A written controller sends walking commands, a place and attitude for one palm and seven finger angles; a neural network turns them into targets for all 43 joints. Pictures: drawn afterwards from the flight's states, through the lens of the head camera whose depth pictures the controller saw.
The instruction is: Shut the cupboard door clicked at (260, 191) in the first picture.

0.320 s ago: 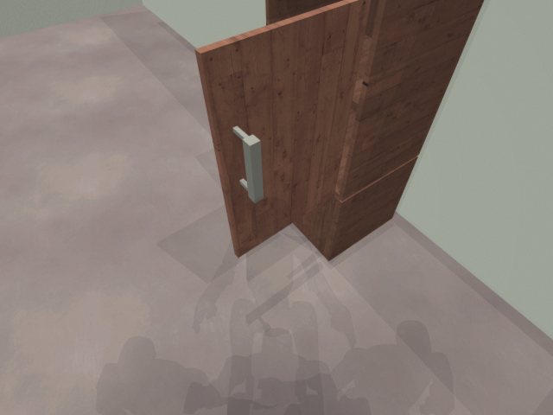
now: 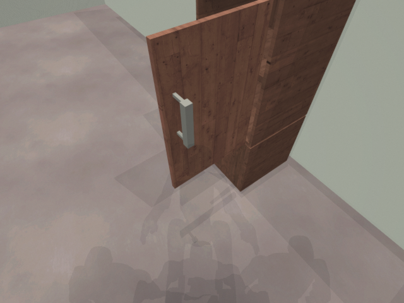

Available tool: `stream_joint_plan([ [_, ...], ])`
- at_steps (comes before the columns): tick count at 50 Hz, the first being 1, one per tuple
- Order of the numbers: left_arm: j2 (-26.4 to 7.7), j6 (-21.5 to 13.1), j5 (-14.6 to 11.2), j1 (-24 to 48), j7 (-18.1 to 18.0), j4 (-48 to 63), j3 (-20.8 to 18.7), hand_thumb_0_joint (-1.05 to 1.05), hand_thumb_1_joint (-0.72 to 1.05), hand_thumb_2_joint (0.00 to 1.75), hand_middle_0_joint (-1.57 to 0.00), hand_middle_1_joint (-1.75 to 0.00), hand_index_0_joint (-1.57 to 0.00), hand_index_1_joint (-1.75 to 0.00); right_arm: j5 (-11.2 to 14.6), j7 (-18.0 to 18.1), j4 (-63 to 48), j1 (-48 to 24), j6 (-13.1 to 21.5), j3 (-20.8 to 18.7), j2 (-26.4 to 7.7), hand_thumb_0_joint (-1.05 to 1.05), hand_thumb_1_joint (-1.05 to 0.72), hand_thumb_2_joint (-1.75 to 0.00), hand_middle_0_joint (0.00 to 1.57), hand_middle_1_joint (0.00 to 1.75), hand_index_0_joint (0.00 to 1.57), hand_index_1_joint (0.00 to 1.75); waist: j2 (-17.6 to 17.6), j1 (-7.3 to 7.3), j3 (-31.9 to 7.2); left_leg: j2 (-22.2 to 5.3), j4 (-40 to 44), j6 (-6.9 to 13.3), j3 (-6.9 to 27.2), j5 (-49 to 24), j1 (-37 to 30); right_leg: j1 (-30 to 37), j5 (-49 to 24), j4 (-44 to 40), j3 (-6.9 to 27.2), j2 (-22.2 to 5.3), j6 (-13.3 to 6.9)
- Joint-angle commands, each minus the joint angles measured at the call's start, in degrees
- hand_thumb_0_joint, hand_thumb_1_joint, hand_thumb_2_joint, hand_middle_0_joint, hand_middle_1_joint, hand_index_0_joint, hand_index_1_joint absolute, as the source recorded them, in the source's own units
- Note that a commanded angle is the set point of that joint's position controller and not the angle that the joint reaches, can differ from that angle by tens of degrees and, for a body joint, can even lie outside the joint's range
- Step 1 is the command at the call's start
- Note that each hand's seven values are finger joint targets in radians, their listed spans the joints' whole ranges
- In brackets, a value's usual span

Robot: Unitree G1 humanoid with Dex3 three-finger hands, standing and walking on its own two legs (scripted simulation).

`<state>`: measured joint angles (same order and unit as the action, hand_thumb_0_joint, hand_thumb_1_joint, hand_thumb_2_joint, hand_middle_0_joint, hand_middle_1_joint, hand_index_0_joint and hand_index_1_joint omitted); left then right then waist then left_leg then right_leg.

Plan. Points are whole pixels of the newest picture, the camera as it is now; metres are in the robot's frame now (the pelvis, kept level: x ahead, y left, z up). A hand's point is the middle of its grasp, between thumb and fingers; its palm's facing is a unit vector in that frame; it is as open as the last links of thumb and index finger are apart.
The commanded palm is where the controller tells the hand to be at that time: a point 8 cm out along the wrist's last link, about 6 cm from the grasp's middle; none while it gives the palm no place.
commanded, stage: look at it before walking up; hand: left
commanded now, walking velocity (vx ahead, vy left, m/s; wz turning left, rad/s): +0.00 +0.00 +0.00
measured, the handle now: (182, 121) +0.57 +0.09 +0.00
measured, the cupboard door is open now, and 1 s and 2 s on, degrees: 92 92 92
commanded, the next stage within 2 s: walk to a spot facing it in 0.52 s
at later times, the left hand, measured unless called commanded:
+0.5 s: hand out of the picture +0.06 +0.23 -0.16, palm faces +0.00 -0.95 -0.30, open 7.4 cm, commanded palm none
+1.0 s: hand out of the picture +0.06 +0.19 -0.18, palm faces -0.11 -0.96 -0.26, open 7.4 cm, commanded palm none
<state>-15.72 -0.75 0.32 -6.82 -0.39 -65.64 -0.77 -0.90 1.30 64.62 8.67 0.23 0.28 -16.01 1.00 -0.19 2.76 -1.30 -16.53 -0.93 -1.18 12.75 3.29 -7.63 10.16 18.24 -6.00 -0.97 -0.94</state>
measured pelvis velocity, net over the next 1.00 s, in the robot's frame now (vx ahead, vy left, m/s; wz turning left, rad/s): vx -0.02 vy -0.01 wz -0.15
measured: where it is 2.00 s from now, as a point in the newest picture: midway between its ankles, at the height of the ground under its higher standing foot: outside the picture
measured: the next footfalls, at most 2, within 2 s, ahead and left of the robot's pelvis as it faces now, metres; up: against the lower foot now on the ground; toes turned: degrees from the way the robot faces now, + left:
left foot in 1.64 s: +0.06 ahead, +0.09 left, +0.00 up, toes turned -32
right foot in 1.98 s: -0.09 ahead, -0.14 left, +0.00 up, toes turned -44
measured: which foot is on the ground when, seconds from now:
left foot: down 0.00-1.00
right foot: down 0.00-1.00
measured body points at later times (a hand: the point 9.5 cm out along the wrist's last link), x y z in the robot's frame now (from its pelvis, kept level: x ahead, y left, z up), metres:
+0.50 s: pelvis +0.00 +0.00 +0.00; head +0.02 +0.00 +0.45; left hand +0.06 +0.28 -0.14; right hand +0.05 -0.27 -0.15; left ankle -0.04 +0.13 -0.75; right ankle +0.00 -0.11 -0.75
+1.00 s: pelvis -0.02 -0.01 -0.02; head +0.02 -0.03 +0.43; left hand +0.07 +0.24 -0.16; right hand -0.01 -0.27 -0.18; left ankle -0.04 +0.13 -0.75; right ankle -0.02 -0.10 -0.73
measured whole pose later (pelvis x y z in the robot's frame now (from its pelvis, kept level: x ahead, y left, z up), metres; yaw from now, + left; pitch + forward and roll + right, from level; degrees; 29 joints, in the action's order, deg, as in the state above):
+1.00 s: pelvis -0.02 -0.01 -0.02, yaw -9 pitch -1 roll +2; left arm -13.2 4.7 1.0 -9.1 1.0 -59.0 -3.5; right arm -1.8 2.8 58.9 11.4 -1.4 -1.5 -12.0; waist -0.4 -0.7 6.1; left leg -3.5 -29.3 -1.6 -9.4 19.6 8.0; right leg -20.8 24.9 44.7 -0.2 0.4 -0.9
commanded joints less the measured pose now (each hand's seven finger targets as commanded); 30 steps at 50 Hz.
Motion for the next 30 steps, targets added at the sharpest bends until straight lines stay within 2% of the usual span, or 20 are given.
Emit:
stream_joint_plan([
  [1, -10.41, -1.17, 0.17, 0.69, -0.69, 3.15, -1.91, 0.0, 0.9, 0.9, -0.2, -0.3, -0.2, -0.3, -0.1, 0.32, -2.37, 0.3, 1.02, -1.87, -9.36, 0.0, -0.9, -0.9, 0.2, 0.3, 0.2, 0.3, -0.87, 0.27, -3.53, -5.84, 2.18, 1.75, 4.04, -12.77, 2.29, 4.16, -12.13, -1.91, 6.14, -7.15, -1.53],
  [5, -10.6, -1.18, 0.2, 0.83, -0.64, 3.11, -1.85, 0.0, 0.9, 0.9, -0.2, -0.3, -0.2, -0.3, -0.1, 0.26, -2.32, 0.31, 0.99, -1.87, -9.38, 0.0, -0.9, -0.9, 0.2, 0.3, 0.2, 0.3, -0.84, 0.36, -3.32, -5.84, 2.31, 1.7, 4.0, -11.76, 2.49, 3.82, -10.86, -2.15, 6.31, -7.03, -1.5],
  [13, -10.83, -1.3, 0.17, 0.8, -0.64, 3.22, -1.9, 0.0, 0.9, 0.9, -0.2, -0.3, -0.2, -0.3, -0.1, 0.27, -2.38, 0.04, 1.16, -1.9, -9.83, 0.0, -0.9, -0.9, 0.2, 0.3, 0.2, 0.3, -0.66, 0.3, -4.49, -5.92, 2.21, 1.75, 4.14, -13.7, 1.71, 4.48, -12.87, -1.74, 6.27, -7.19, -1.55],
  [30, -11.34, -1.29, 0.18, 1.31, -0.56, 3.3, -1.8, 0.0, 0.9, 0.9, -0.2, -0.3, -0.2, -0.3, -0.07, 0.19, -2.47, -0.3, 1.14, -1.86, -10.49, 0.0, -0.9, -0.9, 0.2, 0.3, 0.2, 0.3, -0.55, 0.32, -3.78, -5.96, 2.59, 1.7, 4.3, -12.38, 2.06, 4.07, -11.11, -2.3, 6.45, -7.21, -1.51],
])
